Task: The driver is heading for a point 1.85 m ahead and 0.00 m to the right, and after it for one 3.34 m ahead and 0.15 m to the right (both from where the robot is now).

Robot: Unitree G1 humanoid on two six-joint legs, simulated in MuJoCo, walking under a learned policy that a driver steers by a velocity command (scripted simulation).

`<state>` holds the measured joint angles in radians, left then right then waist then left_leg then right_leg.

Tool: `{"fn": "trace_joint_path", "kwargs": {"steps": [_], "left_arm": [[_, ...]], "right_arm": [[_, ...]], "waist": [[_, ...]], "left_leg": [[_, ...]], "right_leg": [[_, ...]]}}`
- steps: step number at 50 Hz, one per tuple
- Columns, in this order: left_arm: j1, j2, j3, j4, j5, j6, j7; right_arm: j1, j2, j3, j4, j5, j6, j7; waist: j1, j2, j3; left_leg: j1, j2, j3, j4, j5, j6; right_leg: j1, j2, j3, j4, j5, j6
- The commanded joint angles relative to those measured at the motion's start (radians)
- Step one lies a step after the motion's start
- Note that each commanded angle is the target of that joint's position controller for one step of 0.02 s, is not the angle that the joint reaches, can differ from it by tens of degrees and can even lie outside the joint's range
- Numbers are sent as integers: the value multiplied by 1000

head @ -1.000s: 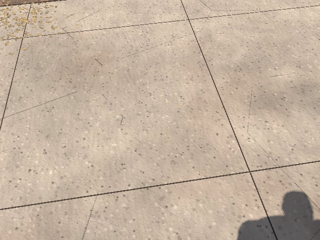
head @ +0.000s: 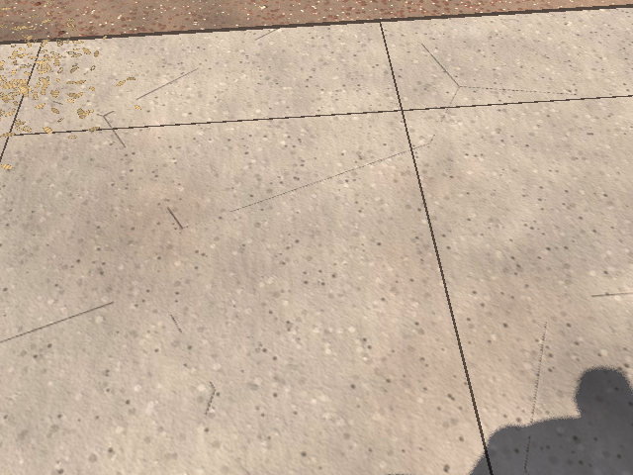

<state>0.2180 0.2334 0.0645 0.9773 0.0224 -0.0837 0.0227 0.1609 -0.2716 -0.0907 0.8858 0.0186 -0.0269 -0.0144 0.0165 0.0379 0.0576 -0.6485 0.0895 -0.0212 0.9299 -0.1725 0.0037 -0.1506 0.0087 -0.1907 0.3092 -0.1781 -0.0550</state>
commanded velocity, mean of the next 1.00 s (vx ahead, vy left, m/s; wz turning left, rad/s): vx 0.04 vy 0.00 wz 0.13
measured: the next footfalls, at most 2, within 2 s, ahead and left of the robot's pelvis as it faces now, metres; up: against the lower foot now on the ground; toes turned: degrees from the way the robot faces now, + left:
left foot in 0.18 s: +0.20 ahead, +0.13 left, +0.00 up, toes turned +7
right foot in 0.54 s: +0.16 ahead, -0.12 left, +0.00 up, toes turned +5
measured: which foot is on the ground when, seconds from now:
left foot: up 0.00-0.16, down 0.18-1.00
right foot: down 0.00-0.20, up 0.22-0.52, down 0.54-1.00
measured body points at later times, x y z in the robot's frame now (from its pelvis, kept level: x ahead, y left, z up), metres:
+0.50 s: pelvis +0.10 +0.03 -0.01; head +0.13 +0.04 +0.44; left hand +0.17 +0.31 -0.15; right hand +0.27 -0.21 -0.13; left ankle +0.16 +0.12 -0.75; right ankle +0.11 -0.13 -0.73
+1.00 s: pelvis +0.14 +0.00 -0.01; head +0.15 +0.01 +0.44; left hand +0.16 +0.26 -0.16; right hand +0.25 -0.24 -0.15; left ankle +0.16 +0.12 -0.75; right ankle +0.12 -0.12 -0.75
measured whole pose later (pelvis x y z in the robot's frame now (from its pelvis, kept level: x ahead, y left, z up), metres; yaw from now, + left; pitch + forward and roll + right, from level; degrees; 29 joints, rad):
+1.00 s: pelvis +0.14 +0.00 -0.01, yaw +7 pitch -1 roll +0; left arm 0.19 0.21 0.03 1.07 0.00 -0.02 0.03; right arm 0.14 -0.22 -0.06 1.03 0.00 0.00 -0.03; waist 0.00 0.00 0.04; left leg -0.27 0.00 0.01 0.50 -0.21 0.01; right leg -0.15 -0.02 -0.02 0.49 -0.32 0.00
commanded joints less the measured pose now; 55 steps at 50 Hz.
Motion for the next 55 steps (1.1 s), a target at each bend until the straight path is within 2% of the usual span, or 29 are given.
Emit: {"fn": "trace_joint_path", "kwargs": {"steps": [1,4,7,8,9,10,11,12,13,14,15,17,19,21,23,25,26,27,28,29,30,31,32,34,37,42,55], "left_arm": [[-87,173,33,-81,-9,5,29],[-49,188,39,-66,-27,28,31],[-57,203,46,-64,-45,49,30],[-73,203,46,-68,-51,54,31],[-29,187,42,-57,-45,57,27],[-8,151,27,-77,-10,52,20],[51,79,0,-95,6,47,6],[2,121,11,-79,-19,53,-7],[-68,138,17,-96,-50,62,-9],[-86,130,17,-88,-47,73,2],[-93,149,25,-79,-32,86,15],[-54,143,28,-58,-29,102,26],[-41,116,22,-43,-31,102,32],[-59,104,15,-37,-31,100,33],[-65,109,14,-29,-31,99,27],[-38,101,12,-8,-26,95,17],[-19,97,10,6,-18,94,10],[-16,114,9,9,-2,92,5],[-19,164,13,3,5,90,5],[-57,174,15,16,-11,86,3],[-93,122,2,4,-9,74,-2],[-101,111,-3,7,-1,63,-2],[-104,120,-3,11,-1,53,-2],[-68,119,-5,26,-11,41,2],[-15,112,-8,47,-17,45,9],[4,102,-13,57,-18,54,11],[22,84,-20,76,-18,66,10]], "right_arm": [[25,-14,1,-61,-7,6,19],[-35,-26,-1,-103,-13,14,35],[-36,-48,-8,-126,-14,13,48],[6,-60,-15,-116,-15,8,50],[68,-111,-34,-101,-21,1,43],[135,-216,-60,-100,-34,-1,22],[107,-234,-48,-114,-50,2,11],[111,-123,-12,-118,-43,0,17],[44,-106,-6,-123,-36,-5,19],[-7,-105,-6,-125,-28,-7,17],[-48,-93,-1,-129,-24,-4,13],[-91,-101,-3,-125,-38,0,6],[-89,-95,-1,-112,-43,0,-2],[-80,-96,1,-99,-43,1,-10],[-82,-93,6,-88,-40,6,-15],[-99,-84,13,-78,-28,13,-17],[-90,-72,17,-67,-19,16,-16],[-52,-52,24,-50,-20,15,-14],[-29,-42,25,-46,-32,13,-10],[-19,-15,26,-52,-32,11,-8],[-72,-41,22,-46,-38,12,-11],[-86,-56,16,-46,-33,14,-13],[-77,-51,16,-32,-30,19,-17],[-61,-56,14,-10,-30,21,-15],[-56,-43,15,17,-25,14,-9],[-45,-46,14,61,-22,16,-11],[-35,-57,20,145,-18,27,-24]], "waist": [[-29,-116,-89],[-6,-107,-90],[-26,-121,-86],[-57,-109,-104],[-81,-51,-149],[-85,108,-250],[-22,249,-357],[-57,99,-421],[-50,86,-306],[-34,34,-244],[-20,25,-198],[15,68,-175],[14,77,-180],[0,81,-186],[-3,89,-181],[20,82,-159],[32,72,-144],[22,36,-127],[-16,-58,-104],[-66,-199,-79],[-44,-183,-50],[-43,-175,-44],[-45,-162,-40],[-33,-118,-41],[-13,-67,-54],[-5,-35,-71],[-11,-42,-57]], "left_leg": [[127,5,32,-140,130,-6],[133,-15,46,-233,93,10],[164,-46,61,-320,-5,50],[239,-74,81,-408,43,70],[380,-96,68,-510,248,98],[611,80,-145,-466,764,166],[822,320,-440,-440,1002,391],[747,292,-414,-485,802,381],[669,246,-312,-514,669,341],[596,199,-268,-542,510,291],[509,178,-240,-579,388,264],[385,136,-186,-622,289,249],[372,119,-160,-632,249,246],[375,116,-156,-643,174,237],[376,114,-165,-653,65,223],[348,90,-154,-643,-79,186],[322,68,-142,-636,-158,150],[293,39,-127,-616,-216,99],[268,-16,-75,-540,-237,56],[362,-85,10,-526,-154,22],[465,-80,10,-496,-70,11],[504,-71,3,-482,-30,21],[519,-61,-7,-479,-7,34],[497,-51,-23,-490,25,50],[475,-50,-20,-491,80,50],[488,-48,-16,-481,150,43],[502,-44,-15,-476,176,40]], "right_leg": [[-7,-264,29,-78,595,-134],[74,-292,34,-28,578,-130],[128,-313,55,79,610,-105],[126,-290,42,163,629,-78],[95,-228,15,299,569,-28],[-77,-154,-21,539,262,43],[-346,-12,61,829,-536,103],[-331,-44,235,872,-544,99],[-389,-66,226,876,-502,92],[-406,-83,228,833,-448,91],[-380,-96,234,786,-392,99],[-272,-84,216,708,-313,109],[-223,-77,207,603,-283,113],[-181,-73,202,507,-238,110],[-142,-67,194,424,-195,104],[-66,-50,168,269,-99,84],[-12,-41,156,165,-27,65],[23,-82,203,116,27,40],[13,-170,288,86,52,3],[-151,-186,313,50,-168,-38],[-252,-161,312,-1,-300,-20],[-280,-145,295,-16,-319,11],[-277,-126,273,-9,-277,36],[-220,-107,249,25,-193,50],[-155,-92,233,61,-100,39],[-115,-80,217,82,-19,33],[-92,-60,197,81,32,36]]}}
